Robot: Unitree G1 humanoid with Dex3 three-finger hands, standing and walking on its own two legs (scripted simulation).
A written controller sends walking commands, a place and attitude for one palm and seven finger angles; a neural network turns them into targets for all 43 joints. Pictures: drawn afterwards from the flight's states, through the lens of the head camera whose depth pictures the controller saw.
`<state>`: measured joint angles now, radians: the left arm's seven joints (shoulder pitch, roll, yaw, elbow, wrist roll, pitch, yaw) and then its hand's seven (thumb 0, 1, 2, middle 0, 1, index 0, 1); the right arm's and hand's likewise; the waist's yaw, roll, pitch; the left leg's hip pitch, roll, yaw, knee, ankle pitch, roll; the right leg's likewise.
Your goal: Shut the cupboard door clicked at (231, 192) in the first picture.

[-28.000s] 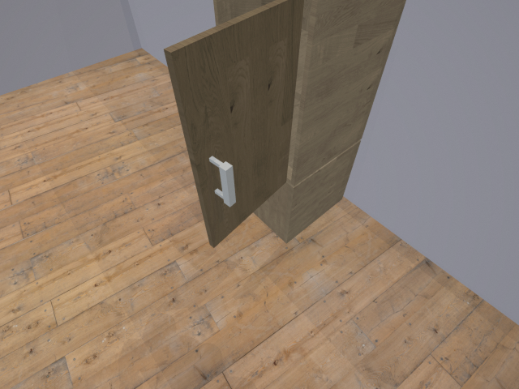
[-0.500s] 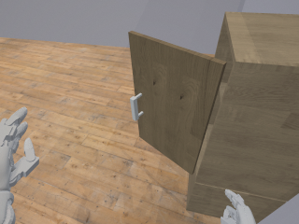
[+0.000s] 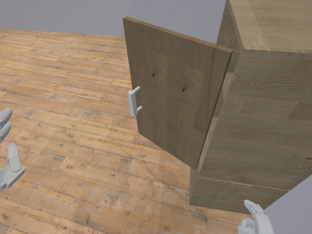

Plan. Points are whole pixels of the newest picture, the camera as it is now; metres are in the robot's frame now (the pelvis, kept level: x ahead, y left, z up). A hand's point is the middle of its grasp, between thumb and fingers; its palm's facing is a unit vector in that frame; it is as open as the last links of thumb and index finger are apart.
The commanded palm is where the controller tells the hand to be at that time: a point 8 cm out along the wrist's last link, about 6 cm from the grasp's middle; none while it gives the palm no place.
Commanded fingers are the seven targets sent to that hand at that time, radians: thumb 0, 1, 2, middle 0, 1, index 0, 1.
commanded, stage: step back with the hand held close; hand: left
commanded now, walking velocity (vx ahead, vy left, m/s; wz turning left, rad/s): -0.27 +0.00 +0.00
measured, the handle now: (135, 101) +0.62 +0.12 -0.06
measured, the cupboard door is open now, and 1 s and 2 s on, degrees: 61 61 61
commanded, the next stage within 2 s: none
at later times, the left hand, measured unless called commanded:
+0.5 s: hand out of the picture +0.15 +0.28 +0.16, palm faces +0.45 -0.77 -0.45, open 7.4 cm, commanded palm +0.09 +0.31 +0.18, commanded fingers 0.00 0.90 0.90 -0.20 -0.30 -0.20 -0.30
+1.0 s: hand out of the picture +0.13 +0.27 +0.16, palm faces +0.45 -0.76 -0.47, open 7.4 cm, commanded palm +0.06 +0.31 +0.18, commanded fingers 0.00 0.90 0.90 -0.20 -0.30 -0.20 -0.30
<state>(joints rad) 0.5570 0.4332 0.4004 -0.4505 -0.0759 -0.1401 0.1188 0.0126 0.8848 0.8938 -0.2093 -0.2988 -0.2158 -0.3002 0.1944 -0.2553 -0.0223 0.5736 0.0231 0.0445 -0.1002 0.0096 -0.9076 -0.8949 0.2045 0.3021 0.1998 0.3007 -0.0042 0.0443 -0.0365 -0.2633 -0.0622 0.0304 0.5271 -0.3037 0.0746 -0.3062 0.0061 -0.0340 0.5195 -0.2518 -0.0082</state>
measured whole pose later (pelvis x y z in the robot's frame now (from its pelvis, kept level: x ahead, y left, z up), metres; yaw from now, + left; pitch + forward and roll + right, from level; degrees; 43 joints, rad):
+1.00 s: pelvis -0.08 +0.01 -0.02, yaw +0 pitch +1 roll -2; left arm 0.49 0.43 0.49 -0.53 0.00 -0.26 0.14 0.01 0.88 0.89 -0.21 -0.30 -0.22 -0.30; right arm 0.22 -0.21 -0.01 0.58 -0.01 -0.03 -0.08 0.01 -0.90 -0.89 0.21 0.30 0.20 0.30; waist -0.02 -0.03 -0.01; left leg -0.48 -0.04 0.04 0.76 -0.31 0.09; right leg -0.48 0.04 0.01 0.68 -0.22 0.01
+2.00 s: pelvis -0.18 +0.00 -0.01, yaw +0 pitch +6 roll -4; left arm 0.48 0.41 0.44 -0.56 -0.04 -0.26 0.15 0.01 0.89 0.89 -0.20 -0.30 -0.21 -0.30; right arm 0.11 -0.15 0.01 0.65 -0.03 -0.11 -0.06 0.01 -0.90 -0.89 0.21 0.30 0.20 0.30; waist 0.06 -0.03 -0.05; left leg -0.60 0.11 0.17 0.45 0.03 0.07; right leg -0.12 0.06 0.06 0.39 -0.40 0.02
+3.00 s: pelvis -0.35 +0.05 +0.00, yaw -5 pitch +1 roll -2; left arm 0.61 0.47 0.44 -0.57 -0.04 -0.17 0.15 0.02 0.89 0.89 -0.21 -0.30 -0.21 -0.30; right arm 0.32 -0.14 0.04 0.65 -0.02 -0.09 -0.06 0.01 -0.91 -0.89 0.21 0.30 0.20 0.30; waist -0.06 -0.05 -0.07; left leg -0.29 0.06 0.08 0.52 -0.24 0.01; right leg -0.31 0.03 -0.09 0.64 -0.38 -0.01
